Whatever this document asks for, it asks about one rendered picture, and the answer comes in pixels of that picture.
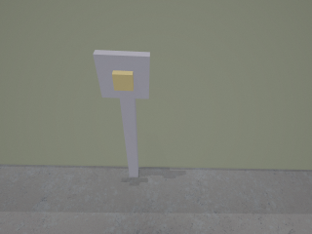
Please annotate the button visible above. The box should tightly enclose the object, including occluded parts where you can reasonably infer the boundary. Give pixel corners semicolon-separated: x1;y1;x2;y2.
112;70;134;92

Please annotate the panel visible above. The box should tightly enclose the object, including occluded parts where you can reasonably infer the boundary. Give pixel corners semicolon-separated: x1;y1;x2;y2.
93;50;150;177

